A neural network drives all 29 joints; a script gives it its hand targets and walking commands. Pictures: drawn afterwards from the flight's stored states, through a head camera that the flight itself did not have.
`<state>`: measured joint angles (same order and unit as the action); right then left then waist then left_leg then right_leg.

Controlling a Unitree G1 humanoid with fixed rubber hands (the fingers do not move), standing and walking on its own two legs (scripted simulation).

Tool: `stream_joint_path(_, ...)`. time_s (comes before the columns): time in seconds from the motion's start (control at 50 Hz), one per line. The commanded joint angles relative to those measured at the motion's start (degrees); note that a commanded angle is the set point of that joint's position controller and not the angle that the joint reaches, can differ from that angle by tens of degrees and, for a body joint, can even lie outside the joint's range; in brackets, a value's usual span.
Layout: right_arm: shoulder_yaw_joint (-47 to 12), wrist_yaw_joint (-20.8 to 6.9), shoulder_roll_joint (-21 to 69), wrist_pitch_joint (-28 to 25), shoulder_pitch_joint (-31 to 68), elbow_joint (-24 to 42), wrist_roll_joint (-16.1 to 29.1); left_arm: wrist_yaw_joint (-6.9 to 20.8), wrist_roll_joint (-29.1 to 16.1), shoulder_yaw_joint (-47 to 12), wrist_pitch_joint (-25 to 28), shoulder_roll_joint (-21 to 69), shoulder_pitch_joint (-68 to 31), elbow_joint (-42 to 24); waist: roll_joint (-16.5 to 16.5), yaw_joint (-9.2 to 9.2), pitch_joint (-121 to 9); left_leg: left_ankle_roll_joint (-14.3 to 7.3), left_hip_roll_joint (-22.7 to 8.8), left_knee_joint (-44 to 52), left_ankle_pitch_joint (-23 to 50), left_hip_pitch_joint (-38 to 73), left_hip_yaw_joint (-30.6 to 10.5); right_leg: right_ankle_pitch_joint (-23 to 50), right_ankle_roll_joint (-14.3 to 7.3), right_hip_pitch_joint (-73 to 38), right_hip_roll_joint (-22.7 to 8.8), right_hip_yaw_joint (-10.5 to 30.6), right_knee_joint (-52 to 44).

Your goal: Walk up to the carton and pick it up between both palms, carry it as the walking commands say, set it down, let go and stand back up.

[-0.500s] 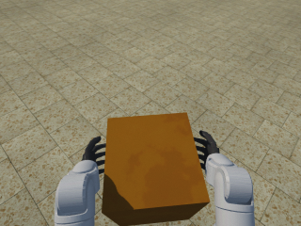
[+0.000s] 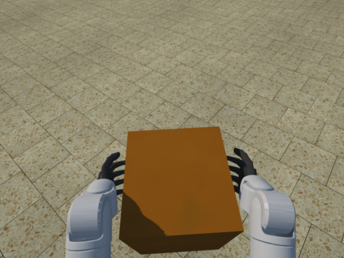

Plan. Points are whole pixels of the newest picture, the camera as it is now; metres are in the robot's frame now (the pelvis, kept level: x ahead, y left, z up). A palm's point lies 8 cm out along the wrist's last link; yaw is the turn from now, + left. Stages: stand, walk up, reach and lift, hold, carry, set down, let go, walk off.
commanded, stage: carry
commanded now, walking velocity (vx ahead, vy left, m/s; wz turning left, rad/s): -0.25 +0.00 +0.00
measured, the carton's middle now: (177, 195) +0.28 -0.02 +0.00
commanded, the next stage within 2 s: none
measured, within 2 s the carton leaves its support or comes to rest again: neither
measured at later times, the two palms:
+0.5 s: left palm out of the picture +0.07 +0.14 +0.08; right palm out of the picture +0.08 -0.15 +0.08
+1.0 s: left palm out of the picture -0.13 +0.17 +0.07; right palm out of the picture -0.10 -0.12 +0.08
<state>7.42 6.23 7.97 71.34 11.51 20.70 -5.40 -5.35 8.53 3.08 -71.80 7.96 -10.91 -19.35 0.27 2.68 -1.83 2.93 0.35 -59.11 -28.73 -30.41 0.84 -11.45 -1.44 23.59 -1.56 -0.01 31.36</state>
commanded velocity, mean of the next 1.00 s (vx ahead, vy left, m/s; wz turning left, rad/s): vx -0.18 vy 0.00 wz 0.00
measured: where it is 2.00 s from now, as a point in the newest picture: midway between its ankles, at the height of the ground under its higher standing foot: outside the picture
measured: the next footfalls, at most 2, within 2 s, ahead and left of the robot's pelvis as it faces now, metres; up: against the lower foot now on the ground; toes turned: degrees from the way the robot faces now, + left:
left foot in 0.12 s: -0.05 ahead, +0.13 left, +0.00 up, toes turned +4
right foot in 0.46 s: -0.17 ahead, -0.12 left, +0.00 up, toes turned -1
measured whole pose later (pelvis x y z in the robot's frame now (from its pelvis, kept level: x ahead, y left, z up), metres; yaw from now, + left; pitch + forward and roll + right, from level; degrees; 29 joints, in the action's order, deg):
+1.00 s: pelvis -0.37 +0.01 +0.00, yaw +1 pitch +3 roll -1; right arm 4.8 5.0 7.8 70.9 10.1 17.3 -6.8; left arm -6.4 7.5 3.7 -73.4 7.5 -7.6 -19.8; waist -1.6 -2.2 -4.6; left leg -0.9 -1.2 -30.7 -13.4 -20.9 2.4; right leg -21.2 1.5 27.5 -1.5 -0.9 44.1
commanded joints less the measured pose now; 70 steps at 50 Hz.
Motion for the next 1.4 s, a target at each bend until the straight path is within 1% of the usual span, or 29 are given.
stream_joint_path(0.0, -42.67, -16.34, 55.50, 0.25, 27.26, 4.25, 26.74, 14.84, -22.24, -35.72, 1.61, 51.02, -22.02, -5.38, -12.64, -3.35, -21.36, -0.71, 0.14, 9.29, -1.42, 0.86, 1.30, 30.12, -8.14, -18.46, -13.39, 10.03, -5.53)
stream_joint_path(0.06, -41.70, -16.97, 55.65, 0.49, 24.35, 1.88, 25.84, 14.52, -21.94, -36.78, 1.64, 51.59, -20.80, -4.97, -12.88, -3.23, -22.85, -1.83, 1.27, 23.96, 1.79, 6.77, 3.25, 27.51, -7.88, -18.26, -13.06, 10.71, -5.69)
stream_joint_path(0.1, -41.24, -17.54, 56.11, 0.33, 23.37, 0.27, 24.97, 14.45, -22.25, -38.00, 1.82, 52.41, -21.23, -4.87, -9.00, -2.70, -23.72, -2.18, -2.19, 38.34, 12.39, 17.87, 2.51, 20.62, -3.51, -11.69, -10.38, 7.10, -2.87)
stream_joint_path(0.12, -41.03, -17.87, 56.12, 0.20, 24.03, -0.01, 24.81, 14.45, -22.61, -38.56, 1.94, 52.80, -21.77, -4.65, -3.03, -2.87, -22.45, -2.95, -7.33, 40.45, 15.51, 24.66, -4.06, 9.49, -0.38, -2.51, -7.56, 4.97, 0.81)
stream_joint_path(0.14, -40.15, -18.07, 56.22, -0.89, 21.27, -1.35, 23.91, 14.96, -24.19, -39.34, 1.76, 52.63, -25.24, -7.45, 17.36, -1.99, -19.20, -9.98, -20.92, 40.19, 30.05, 25.29, -19.59, -10.50, 2.14, 11.41, -1.32, -0.51, 6.68)
stream_joint_path(0.16, -39.71, -18.04, 56.63, -1.13, 22.40, 0.43, 23.79, 14.84, -25.17, -39.94, 1.83, 53.43, -27.49, -8.35, 17.69, -1.67, -17.41, -14.49, -24.84, 39.62, 41.80, 20.76, -18.79, -21.12, 2.77, 9.39, 0.03, -1.04, 21.73)
stream_joint_path(0.2, -39.54, -17.54, 56.88, -1.44, 25.73, 3.17, 23.49, 15.32, -26.86, -41.66, 2.40, 54.41, -31.78, -9.71, 6.70, -2.37, -15.67, -13.47, -19.81, 37.81, 42.69, 15.47, -10.40, -16.87, 3.17, 7.91, 0.87, 1.41, 36.82)
stream_joint_path(0.26, -37.80, -16.68, 55.19, -1.82, 23.76, 3.88, 22.11, 15.37, -28.40, -42.66, 1.95, 54.42, -31.56, -9.72, 8.31, -3.04, -18.00, -10.28, -14.74, 34.63, 41.22, 19.76, -4.55, -14.77, 4.76, 10.07, 1.30, -0.21, 35.63)
stream_joint_path(0.36, -36.78, -15.59, 52.70, -0.90, 19.58, 1.39, 19.18, 15.67, -28.70, -41.63, 0.60, 51.57, -28.06, -7.98, 11.80, -1.81, -21.06, -10.99, -16.48, 36.26, 33.25, 24.16, -11.03, -19.88, 4.33, 3.12, 2.83, -2.17, 13.98)
stream_joint_path(0.42, -37.27, -15.58, 52.57, -0.34, 18.36, -0.94, 18.15, 16.34, -27.62, -40.31, 0.06, 51.56, -26.17, -4.85, 10.13, -2.42, -20.38, -8.10, -14.55, 34.01, 29.36, 21.13, -10.44, -7.93, 3.53, -6.05, 2.83, -2.94, -7.21)
stream_joint_path(0.44, -37.61, -15.65, 52.84, -0.35, 18.70, -1.20, 18.28, 16.57, -27.24, -39.80, -0.01, 51.65, -25.96, -4.25, 5.13, -2.33, -19.61, -5.48, -11.98, 30.12, 24.77, 16.59, -8.60, -5.77, 3.64, -10.72, -0.93, 2.63, -13.11)
stream_joint_path(0.46, -38.05, -15.63, 53.35, -0.28, 19.58, -0.70, 18.56, 16.80, -26.86, -38.98, 0.10, 51.09, -25.75, -3.58, -6.78, -2.30, -18.63, -2.03, -6.82, 25.07, 16.23, 5.53, -4.08, 1.27, 0.99, -16.10, -10.81, 14.12, -13.70)
stream_joint_path(0.48, -39.78, -15.83, 53.92, -0.28, 24.37, 2.45, 19.68, 17.02, -25.53, -37.69, 1.00, 52.22, -24.65, -2.29, -20.47, -2.88, -13.37, -0.51, -2.32, 16.83, -0.01, -2.73, 3.08, 20.45, -6.67, -10.09, -21.61, 21.07, -12.95)
stream_joint_path(0.5, -40.16, -16.00, 55.66, -0.35, 27.23, 1.83, 21.06, 16.93, -26.51, -38.16, 1.27, 53.66, -28.22, -4.89, -14.78, -3.04, -13.31, -0.54, -1.99, 3.14, -4.96, -1.39, -0.62, 31.65, -9.12, -7.73, -21.19, 18.20, -11.24)
stream_joint_path(0.54, -41.53, -16.87, 57.86, -0.79, 27.85, 1.76, 24.50, 16.30, -25.73, -37.50, 1.68, 53.61, -27.77, -6.38, -5.70, -3.12, -15.17, -0.74, -0.91, -8.41, -0.20, -2.16, -3.17, 29.74, -7.93, -8.51, -16.31, 9.86, -8.05)
stream_joint_path(0.6, -42.79, -16.55, 56.89, -0.73, 29.76, 4.43, 26.70, 15.51, -24.02, -36.10, 1.91, 52.49, -26.35, -6.59, -8.47, -3.19, -17.33, 0.25, -0.39, -7.88, 0.81, -4.08, -1.89, 31.09, -6.95, -14.31, -12.61, 6.58, -5.24)
stream_joint_path(0.74, -41.92, -16.83, 55.66, 0.67, 25.09, 2.10, 25.97, 14.65, -22.15, -36.37, 1.52, 51.29, -21.49, -4.68, -13.37, -3.51, -22.27, -1.68, 1.10, 20.84, 0.16, 5.16, 2.80, 24.97, -8.16, -17.62, -13.16, 11.32, -6.81)
stream_joint_path(0.78, -41.37, -17.38, 56.13, 0.50, 23.68, 0.23, 25.28, 14.50, -22.18, -37.42, 1.75, 51.94, -21.47, -4.41, -10.35, -2.84, -24.53, -2.19, -0.60, 36.89, 10.94, 15.72, 4.16, 15.98, -4.61, -13.42, -10.83, 8.35, -5.52)
stream_joint_path(0.8, -41.28, -17.73, 56.22, 0.40, 24.34, -0.36, 25.04, 14.51, -22.52, -38.17, 1.87, 52.64, -22.10, -4.28, -5.26, -2.96, -23.92, -2.67, -4.47, 41.20, 11.35, 22.08, -0.85, 6.91, -1.60, -6.69, -8.04, 6.11, -2.42)
stream_joint_path(0.82, -40.96, -17.97, 55.96, -0.43, 23.54, -0.57, 24.45, 14.77, -23.44, -38.82, 2.07, 52.46, -24.10, -5.85, 9.13, -2.72, -22.10, -6.94, -16.02, 39.90, 19.61, 27.02, -15.55, -2.74, 1.98, 6.52, -2.72, 2.09, 1.43)
stream_joint_path(0.84, -40.35, -18.09, 56.54, -1.01, 22.25, -0.65, 23.99, 14.94, -24.80, -39.46, 1.88, 52.72, -27.05, -7.60, 16.36, -2.02, -19.37, -10.99, -21.67, 41.58, 22.13, 20.37, -17.49, -13.76, 2.44, 6.50, -2.03, -0.21, 8.16)
stream_joint_path(0.88, -39.36, -17.80, 57.25, -1.18, 24.78, 0.91, 23.23, 15.30, -26.09, -41.19, 2.21, 53.66, -31.26, -8.62, 7.87, -2.22, -15.83, -11.45, -18.76, 42.96, 18.16, 12.11, -12.37, -11.85, 2.73, 2.18, -0.38, 0.76, 20.81)
stream_joint_path(0.94, -38.69, -16.81, 56.66, -1.61, 24.80, 2.20, 22.20, 15.83, -28.42, -42.78, 1.88, 54.06, -33.41, -8.91, 8.62, -2.88, -15.80, -8.09, -13.10, 39.99, 16.45, 13.53, -5.42, -9.59, 3.14, 2.70, -0.59, -0.19, 16.25)
stream_joint_path(0.98, -37.72, -16.22, 55.17, -1.35, 22.61, 1.17, 21.19, 15.83, -28.97, -42.38, 1.42, 52.72, -32.09, -8.48, 9.73, -2.50, -17.25, -8.57, -13.48, 38.01, 20.96, 17.39, -7.30, -11.97, 3.35, 0.58, 0.72, -1.99, 7.74)
stream_joint_path(1.04, -36.55, -15.80, 53.16, -0.80, 19.66, -2.41, 19.20, 16.39, -28.24, -41.01, 0.70, 51.54, -28.76, -4.70, 7.04, -2.67, -18.40, -6.69, -11.87, 34.40, 21.03, 16.35, -8.47, -2.90, 3.08, -9.46, -0.47, -0.28, -8.12)
stream_joint_path(1.08, -37.71, -15.87, 53.42, -0.68, 21.64, -1.59, 18.97, 16.84, -26.74, -39.13, 1.07, 51.82, -27.97, -1.82, -5.31, -1.72, -17.78, -3.23, -7.22, 32.55, 19.32, 12.76, -4.46, 4.30, 0.88, -8.18, -8.11, 7.16, -6.77)
stream_joint_path(1.1, -38.13, -16.07, 54.30, -0.58, 23.26, -1.75, 19.34, 16.83, -26.58, -39.11, 1.09, 52.95, -28.38, -1.81, -6.47, -1.78, -17.42, -2.66, -6.89, 31.68, 16.43, 15.21, -2.59, 0.71, 0.29, -3.54, -8.09, 7.07, -8.75)
stream_joint_path(1.16, -40.15, -16.52, 55.78, -0.23, 27.19, -0.28, 21.78, 16.20, -25.94, -38.25, 0.89, 53.03, -29.61, -2.92, -3.05, -2.38, -14.69, -2.71, -6.66, 34.67, 9.24, 13.94, -3.67, -16.37, 0.72, 1.23, -5.56, 5.11, -10.42)
stream_joint_path(1.38, -41.65, -17.19, 55.69, 0.60, 28.46, 0.83, 24.15, 14.98, -23.96, -37.14, 0.38, 52.52, -29.33, -3.32, -4.14, -2.12, -15.61, -2.06, -3.84, 31.31, 8.08, 13.84, -0.70, -22.17, 0.25, 3.71, -5.87, 5.76, -12.62)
